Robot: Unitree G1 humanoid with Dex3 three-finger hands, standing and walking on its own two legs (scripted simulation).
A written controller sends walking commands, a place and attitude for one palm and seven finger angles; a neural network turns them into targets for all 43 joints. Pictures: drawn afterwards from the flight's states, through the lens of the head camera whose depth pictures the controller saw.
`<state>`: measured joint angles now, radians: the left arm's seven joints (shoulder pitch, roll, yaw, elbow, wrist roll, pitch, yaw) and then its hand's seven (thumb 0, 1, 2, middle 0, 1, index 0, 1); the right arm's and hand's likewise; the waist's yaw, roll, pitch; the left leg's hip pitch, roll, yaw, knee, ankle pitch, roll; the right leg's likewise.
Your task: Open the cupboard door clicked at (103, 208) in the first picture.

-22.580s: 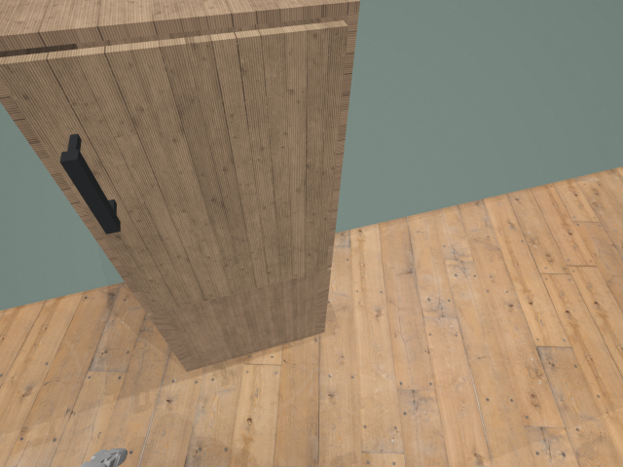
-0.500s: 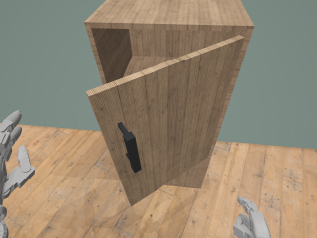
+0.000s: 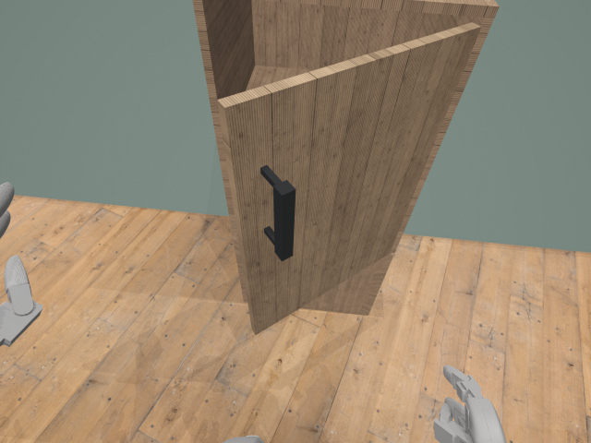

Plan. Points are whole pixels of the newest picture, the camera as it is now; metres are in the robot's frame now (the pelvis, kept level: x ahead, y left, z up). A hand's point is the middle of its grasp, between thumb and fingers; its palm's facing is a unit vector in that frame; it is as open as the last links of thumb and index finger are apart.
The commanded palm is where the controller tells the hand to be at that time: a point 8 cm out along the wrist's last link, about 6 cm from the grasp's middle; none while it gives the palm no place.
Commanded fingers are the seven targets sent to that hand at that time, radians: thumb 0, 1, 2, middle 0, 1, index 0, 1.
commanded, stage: step back with the hand held close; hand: left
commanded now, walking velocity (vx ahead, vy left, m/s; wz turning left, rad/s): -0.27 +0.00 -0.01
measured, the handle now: (276, 215) +0.39 +0.06 +0.10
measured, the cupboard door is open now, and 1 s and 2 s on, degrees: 40 40 40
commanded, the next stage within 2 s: stop stepping back and stand still in 0.44 s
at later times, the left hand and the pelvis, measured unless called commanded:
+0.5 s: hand out of the picture +0.13 +0.27 +0.19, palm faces +0.38 -0.84 -0.39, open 7.4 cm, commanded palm +0.06 +0.31 +0.19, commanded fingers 0.00 0.90 0.90 -0.20 -0.30 -0.20 -0.30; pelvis -0.09 +0.02 +0.01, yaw -2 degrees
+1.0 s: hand out of the picture +0.02 +0.24 +0.17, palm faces +0.27 -0.84 -0.47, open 7.4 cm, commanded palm -0.04 +0.30 +0.19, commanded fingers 0.00 0.90 0.90 -0.20 -0.30 -0.20 -0.30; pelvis -0.19 +0.01 +0.00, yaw -4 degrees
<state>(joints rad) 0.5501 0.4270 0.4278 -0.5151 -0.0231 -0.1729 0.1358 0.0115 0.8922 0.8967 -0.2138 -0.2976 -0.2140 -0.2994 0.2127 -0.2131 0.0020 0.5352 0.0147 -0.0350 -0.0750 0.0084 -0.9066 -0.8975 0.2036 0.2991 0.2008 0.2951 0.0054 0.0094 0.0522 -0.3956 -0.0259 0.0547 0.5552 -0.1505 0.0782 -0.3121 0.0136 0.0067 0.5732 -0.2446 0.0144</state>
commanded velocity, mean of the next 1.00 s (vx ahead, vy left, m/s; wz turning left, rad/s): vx -0.12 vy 0.02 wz -0.01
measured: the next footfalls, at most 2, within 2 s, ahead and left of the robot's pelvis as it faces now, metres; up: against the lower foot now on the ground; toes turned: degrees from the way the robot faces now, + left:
right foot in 0.60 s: -0.18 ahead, -0.08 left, +0.00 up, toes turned -5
left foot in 0.74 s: -0.01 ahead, +0.09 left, +0.00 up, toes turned -6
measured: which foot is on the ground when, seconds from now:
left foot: down 0.00-0.62, up 0.64-0.72, down 0.74-0.96, up 0.98-1.00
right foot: down 0.00-0.22, up 0.24-0.58, down 0.60-1.00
